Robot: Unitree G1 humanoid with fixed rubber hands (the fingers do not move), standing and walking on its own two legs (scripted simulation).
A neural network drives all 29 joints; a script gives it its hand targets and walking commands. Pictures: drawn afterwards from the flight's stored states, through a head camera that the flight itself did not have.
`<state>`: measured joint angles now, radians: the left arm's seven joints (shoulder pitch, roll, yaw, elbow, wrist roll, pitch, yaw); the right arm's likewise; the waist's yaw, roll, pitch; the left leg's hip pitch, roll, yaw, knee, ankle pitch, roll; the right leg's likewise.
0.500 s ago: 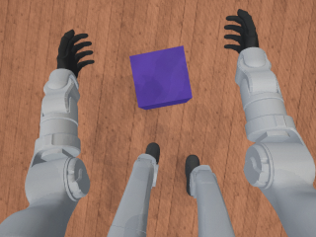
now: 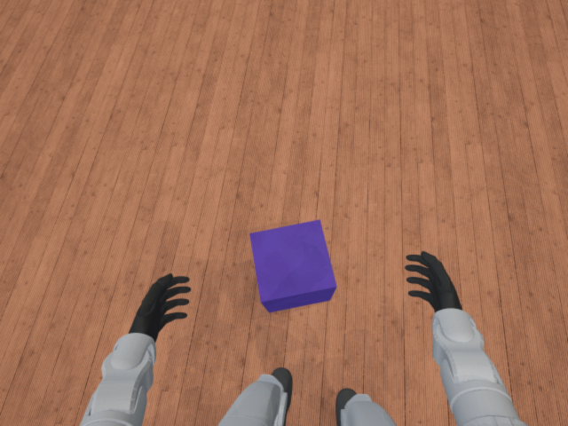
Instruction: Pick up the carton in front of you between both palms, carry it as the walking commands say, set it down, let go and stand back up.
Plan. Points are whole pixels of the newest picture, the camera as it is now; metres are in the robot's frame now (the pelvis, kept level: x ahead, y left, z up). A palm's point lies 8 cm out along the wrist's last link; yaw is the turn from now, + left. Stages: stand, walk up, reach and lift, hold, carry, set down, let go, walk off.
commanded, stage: let go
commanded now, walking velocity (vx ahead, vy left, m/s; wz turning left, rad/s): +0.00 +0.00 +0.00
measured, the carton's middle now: (292, 269) +0.45 +0.07 -0.63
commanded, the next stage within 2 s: stand in 0.78 s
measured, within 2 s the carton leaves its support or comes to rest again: neither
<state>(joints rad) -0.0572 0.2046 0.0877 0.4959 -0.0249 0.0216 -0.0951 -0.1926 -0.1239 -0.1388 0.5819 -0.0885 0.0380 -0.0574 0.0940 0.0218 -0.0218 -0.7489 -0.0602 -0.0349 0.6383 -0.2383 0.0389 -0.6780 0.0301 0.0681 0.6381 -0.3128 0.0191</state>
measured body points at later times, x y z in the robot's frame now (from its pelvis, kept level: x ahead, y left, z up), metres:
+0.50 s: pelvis +0.03 -0.05 +0.02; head +0.04 -0.04 +0.47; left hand +0.20 +0.19 -0.05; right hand +0.20 -0.28 -0.05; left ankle +0.02 +0.09 -0.72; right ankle -0.02 -0.13 -0.72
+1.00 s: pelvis +0.04 -0.02 +0.02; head +0.05 -0.01 +0.46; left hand +0.16 +0.24 -0.09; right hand +0.15 -0.28 -0.09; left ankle +0.02 +0.09 -0.72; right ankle -0.02 -0.13 -0.72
